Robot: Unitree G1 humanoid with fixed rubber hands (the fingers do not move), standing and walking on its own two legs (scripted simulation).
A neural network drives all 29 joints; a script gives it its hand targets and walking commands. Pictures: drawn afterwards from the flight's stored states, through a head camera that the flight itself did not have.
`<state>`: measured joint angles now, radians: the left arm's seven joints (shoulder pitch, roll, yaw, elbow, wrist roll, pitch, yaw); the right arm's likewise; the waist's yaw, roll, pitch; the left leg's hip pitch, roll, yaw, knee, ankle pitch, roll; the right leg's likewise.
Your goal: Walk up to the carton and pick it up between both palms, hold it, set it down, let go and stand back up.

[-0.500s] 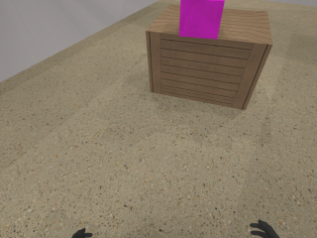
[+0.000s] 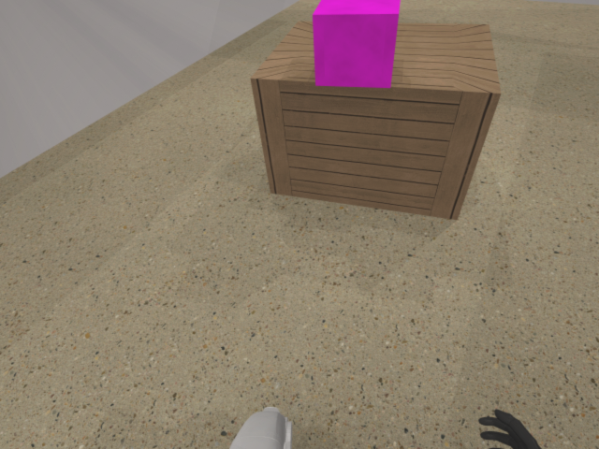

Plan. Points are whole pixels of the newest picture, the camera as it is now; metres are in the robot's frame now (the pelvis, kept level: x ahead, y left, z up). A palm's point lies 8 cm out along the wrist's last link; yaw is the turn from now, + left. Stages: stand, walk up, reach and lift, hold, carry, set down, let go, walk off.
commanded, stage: walk up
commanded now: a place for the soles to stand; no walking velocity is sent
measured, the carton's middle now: (356, 41) +1.44 -0.02 -0.03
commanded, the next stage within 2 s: none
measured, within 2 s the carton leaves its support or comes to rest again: neither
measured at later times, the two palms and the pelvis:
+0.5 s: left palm (200, 272) +0.41 +0.27 -0.07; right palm out of the picture +0.12 -0.20 -0.10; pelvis +0.21 +0.07 +0.00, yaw -9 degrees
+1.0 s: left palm (177, 259) +0.48 +0.36 -0.12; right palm (450, 250) +0.50 -0.20 -0.09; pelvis +0.43 +0.08 -0.01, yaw -10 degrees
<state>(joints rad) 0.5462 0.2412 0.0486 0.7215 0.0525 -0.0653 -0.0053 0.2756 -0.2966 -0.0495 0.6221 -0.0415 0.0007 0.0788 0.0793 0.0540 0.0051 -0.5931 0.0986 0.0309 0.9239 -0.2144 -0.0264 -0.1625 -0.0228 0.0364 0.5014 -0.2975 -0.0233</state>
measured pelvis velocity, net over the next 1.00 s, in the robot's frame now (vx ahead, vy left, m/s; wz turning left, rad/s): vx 0.43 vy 0.08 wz -0.17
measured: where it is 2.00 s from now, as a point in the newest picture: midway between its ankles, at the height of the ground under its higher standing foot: (323, 293)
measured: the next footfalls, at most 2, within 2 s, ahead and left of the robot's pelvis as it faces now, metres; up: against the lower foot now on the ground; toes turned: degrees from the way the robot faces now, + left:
left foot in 0.16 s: +0.21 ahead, +0.18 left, +0.00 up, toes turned +3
right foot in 0.62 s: +0.41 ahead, -0.09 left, +0.00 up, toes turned -11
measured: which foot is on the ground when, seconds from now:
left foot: up 0.00-0.14, down 0.16-0.60, up 0.62-1.00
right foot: down 0.00-0.14, up 0.16-0.60, down 0.62-1.00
